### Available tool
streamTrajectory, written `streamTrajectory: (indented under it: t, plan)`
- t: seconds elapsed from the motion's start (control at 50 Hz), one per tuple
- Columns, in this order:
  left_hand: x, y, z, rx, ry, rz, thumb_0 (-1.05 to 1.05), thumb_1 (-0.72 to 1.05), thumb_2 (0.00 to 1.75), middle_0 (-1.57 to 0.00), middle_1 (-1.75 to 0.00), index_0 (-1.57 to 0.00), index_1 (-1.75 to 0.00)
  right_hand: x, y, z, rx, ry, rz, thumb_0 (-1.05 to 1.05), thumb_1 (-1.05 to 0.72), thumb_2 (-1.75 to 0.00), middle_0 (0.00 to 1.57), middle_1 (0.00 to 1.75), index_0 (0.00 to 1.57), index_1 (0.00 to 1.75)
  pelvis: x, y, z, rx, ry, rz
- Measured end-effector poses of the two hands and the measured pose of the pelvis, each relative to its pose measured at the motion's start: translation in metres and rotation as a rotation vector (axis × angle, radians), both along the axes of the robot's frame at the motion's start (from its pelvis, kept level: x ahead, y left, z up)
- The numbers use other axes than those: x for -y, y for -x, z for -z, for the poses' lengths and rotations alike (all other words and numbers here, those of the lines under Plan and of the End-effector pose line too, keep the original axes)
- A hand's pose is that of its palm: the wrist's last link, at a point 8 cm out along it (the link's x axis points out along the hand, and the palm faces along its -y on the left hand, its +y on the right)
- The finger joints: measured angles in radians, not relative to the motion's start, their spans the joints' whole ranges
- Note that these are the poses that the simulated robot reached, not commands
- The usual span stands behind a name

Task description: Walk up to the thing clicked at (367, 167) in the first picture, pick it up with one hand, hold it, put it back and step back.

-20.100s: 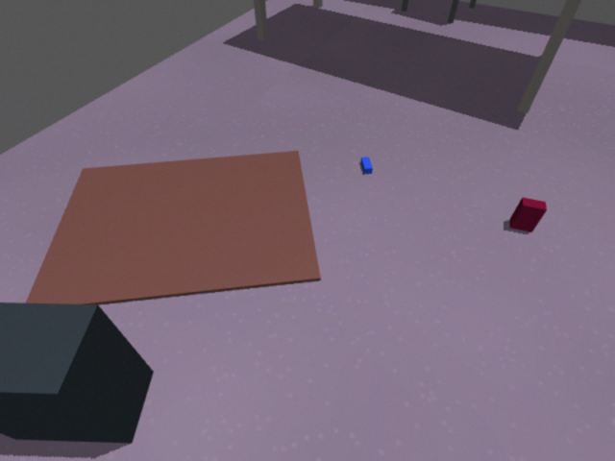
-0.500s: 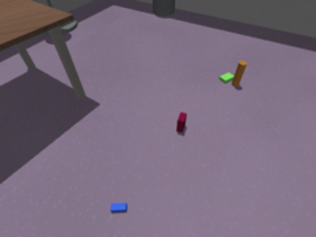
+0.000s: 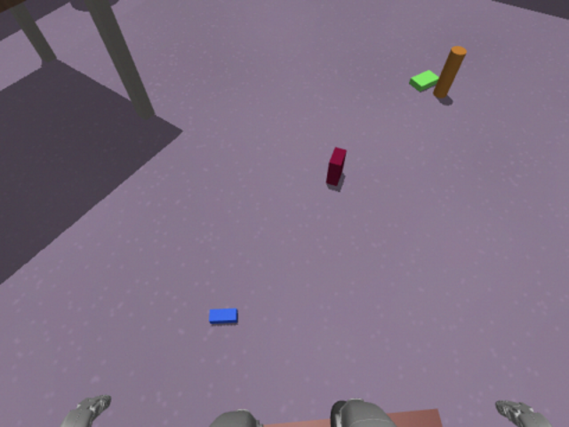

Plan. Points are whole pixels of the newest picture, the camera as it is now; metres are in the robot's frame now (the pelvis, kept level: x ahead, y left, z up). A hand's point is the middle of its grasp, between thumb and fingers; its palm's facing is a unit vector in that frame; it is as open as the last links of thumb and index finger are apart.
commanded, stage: walk up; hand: left
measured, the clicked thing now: (223, 316) +0.48 +0.23 -0.76
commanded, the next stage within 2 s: none
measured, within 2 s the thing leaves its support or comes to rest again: neither
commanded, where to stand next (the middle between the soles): +0.09 -0.02 m, yaw +1 degrees
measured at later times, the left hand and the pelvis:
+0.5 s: hand out of the picture +0.03 +0.26 -0.15, palm faces -0.10 -0.92 -0.39, open 7.4 cm; pelvis -0.09 +0.01 -0.01, yaw -3 degrees
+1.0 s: hand out of the picture -0.11 +0.29 -0.16, palm faces -0.01 -0.95 -0.32, open 7.4 cm; pelvis -0.22 +0.02 +0.01, yaw -2 degrees
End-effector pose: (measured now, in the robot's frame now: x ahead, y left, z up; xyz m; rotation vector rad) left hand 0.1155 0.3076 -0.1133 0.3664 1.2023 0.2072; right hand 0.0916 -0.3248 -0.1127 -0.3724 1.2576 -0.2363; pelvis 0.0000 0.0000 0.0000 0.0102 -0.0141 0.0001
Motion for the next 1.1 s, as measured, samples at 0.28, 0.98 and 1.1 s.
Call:
streamTrajectory:
  t: [0.28,0.98,1.1]
  plan:
    - [-0.017,0.030,0.013,0.015,0.041,0.039,0.01,0.91,0.89,-0.20,-0.30,-0.20,-0.30,-0.036,0.093,-0.013,-0.075,0.043,0.038,0.01,-0.90,-0.90,0.20,0.30,0.21,0.30,-0.025,0.045,-0.003,-0.016,0.040,0.022]
    - [-0.023,0.225,0.007,0.056,0.066,-0.011,0.01,0.91,0.89,-0.20,-0.30,-0.20,-0.30,-0.041,0.221,-0.037,0.086,0.075,-0.057,0.01,-0.90,-0.90,0.20,0.30,0.21,0.30,-0.024,0.214,-0.006,0.014,0.045,0.025]
    - [-0.018,0.284,0.012,-0.030,0.045,0.018,0.01,0.91,0.90,-0.20,-0.30,-0.20,-0.30,-0.022,0.245,-0.040,0.160,0.074,-0.041,0.01,-0.90,-0.90,0.20,0.30,0.21,0.30,-0.012,0.247,-0.003,0.020,0.029,0.068]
